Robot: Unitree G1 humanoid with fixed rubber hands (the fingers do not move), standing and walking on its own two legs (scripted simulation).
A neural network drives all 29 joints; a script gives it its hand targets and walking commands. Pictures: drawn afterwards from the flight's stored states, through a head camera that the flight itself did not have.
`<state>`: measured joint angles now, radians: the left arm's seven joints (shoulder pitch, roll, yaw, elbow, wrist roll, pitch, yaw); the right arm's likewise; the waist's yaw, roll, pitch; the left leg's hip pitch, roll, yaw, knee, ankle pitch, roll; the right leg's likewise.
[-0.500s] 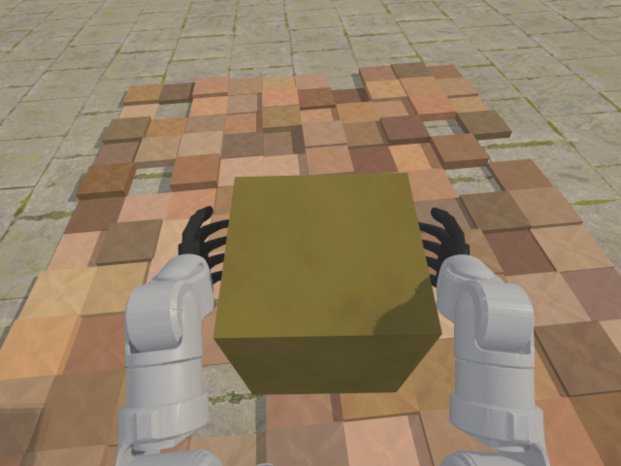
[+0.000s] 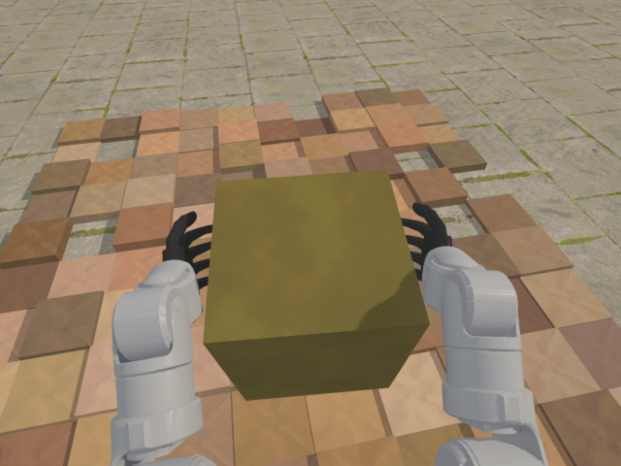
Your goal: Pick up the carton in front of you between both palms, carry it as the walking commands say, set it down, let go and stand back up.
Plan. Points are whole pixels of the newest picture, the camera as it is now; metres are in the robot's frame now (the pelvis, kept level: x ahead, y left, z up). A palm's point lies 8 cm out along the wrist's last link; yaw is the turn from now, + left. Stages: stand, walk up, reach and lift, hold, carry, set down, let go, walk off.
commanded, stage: carry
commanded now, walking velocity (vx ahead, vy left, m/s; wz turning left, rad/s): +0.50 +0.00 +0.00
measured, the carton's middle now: (310, 294) +0.34 -0.01 +0.05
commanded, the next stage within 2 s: none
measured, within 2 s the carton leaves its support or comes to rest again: neither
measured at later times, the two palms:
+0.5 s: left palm (179, 139) +0.63 +0.18 +0.12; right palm (352, 126) +0.64 -0.12 +0.12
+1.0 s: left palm (194, 83) +0.96 +0.21 +0.07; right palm (317, 75) +0.98 -0.09 +0.07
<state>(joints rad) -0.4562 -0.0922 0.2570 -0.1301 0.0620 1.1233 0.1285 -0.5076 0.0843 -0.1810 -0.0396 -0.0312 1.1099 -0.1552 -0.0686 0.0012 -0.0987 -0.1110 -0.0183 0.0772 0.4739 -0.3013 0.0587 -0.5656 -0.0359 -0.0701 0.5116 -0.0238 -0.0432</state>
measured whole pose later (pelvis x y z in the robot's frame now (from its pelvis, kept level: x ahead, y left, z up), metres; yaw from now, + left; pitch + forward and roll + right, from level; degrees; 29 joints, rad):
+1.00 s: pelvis +0.64 +0.04 -0.04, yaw +4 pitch +4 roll -1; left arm -0.47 -0.10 0.23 -0.07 0.06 1.10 0.15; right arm -0.46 0.08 -0.22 -0.05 -0.02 1.10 -0.15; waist -0.02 0.01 -0.06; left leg 0.02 -0.01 0.10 0.50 -0.47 0.05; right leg -0.60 0.01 -0.20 0.57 -0.04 -0.10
